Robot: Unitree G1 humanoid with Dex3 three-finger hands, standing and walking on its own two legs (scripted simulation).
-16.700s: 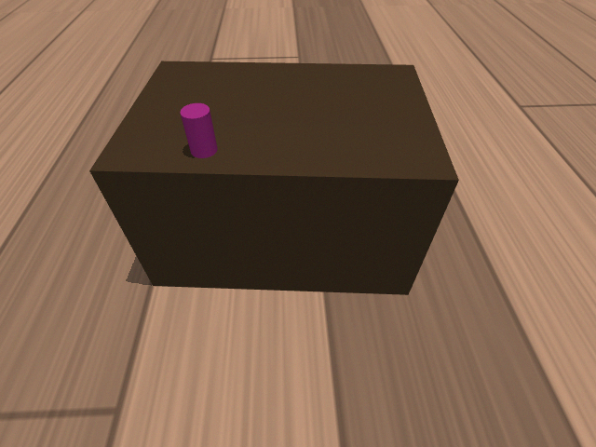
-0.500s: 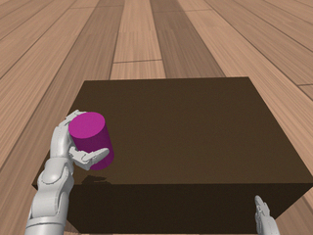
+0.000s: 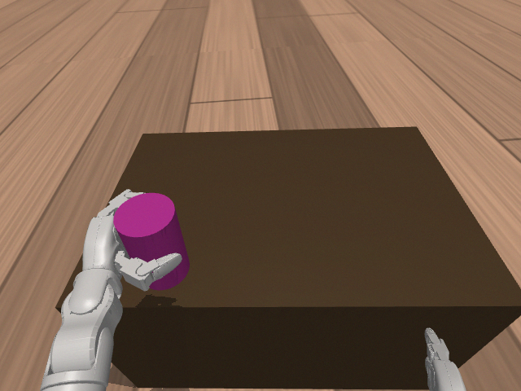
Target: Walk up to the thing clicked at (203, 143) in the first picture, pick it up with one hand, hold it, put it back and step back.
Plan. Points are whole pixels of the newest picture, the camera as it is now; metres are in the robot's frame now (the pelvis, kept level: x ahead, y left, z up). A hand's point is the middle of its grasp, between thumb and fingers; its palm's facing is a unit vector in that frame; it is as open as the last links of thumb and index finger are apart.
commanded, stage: hold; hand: left
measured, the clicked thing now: (155, 243) +0.32 +0.17 +0.11
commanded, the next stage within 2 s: crouch in 0.96 s
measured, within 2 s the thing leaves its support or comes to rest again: neither
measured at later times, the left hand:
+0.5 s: hand (156, 232) +0.33 +0.17 +0.12, palm faces +0.10 -0.99 -0.02, open 11.0 cm
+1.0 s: hand (158, 235) +0.32 +0.16 +0.12, palm faces +0.09 -1.00 -0.03, open 11.0 cm
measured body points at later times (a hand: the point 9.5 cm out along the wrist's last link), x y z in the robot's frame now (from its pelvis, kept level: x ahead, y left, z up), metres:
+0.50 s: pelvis +0.00 +0.00 +0.00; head -0.01 -0.01 +0.45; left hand +0.32 +0.22 +0.12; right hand +0.17 -0.26 -0.08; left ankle +0.00 +0.12 -0.74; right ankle +0.02 -0.14 -0.74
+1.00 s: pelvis +0.00 +0.00 +0.00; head -0.01 -0.02 +0.45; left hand +0.31 +0.21 +0.13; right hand +0.17 -0.26 -0.08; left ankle +0.00 +0.12 -0.74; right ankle +0.02 -0.14 -0.74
